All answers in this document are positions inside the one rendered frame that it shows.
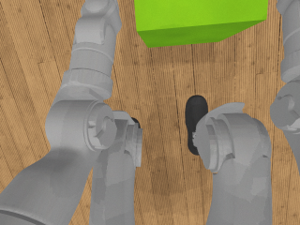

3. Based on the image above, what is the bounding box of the left robot forearm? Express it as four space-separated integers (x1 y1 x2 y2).
45 0 122 135

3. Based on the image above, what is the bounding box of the robot left upper arm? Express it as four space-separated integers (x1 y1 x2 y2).
0 99 117 225

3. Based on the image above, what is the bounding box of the carton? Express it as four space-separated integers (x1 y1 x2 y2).
134 0 268 48

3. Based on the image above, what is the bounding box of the robot right upper arm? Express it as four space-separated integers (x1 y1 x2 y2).
269 78 300 176

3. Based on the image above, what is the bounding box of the right robot shin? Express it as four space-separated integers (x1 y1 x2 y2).
192 102 272 159

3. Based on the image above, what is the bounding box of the left robot shin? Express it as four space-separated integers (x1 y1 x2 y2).
112 110 135 125

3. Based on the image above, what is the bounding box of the robot shin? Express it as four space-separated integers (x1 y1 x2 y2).
112 110 135 125
192 102 272 159

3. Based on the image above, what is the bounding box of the right robot forearm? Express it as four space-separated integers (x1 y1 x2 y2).
276 0 300 83

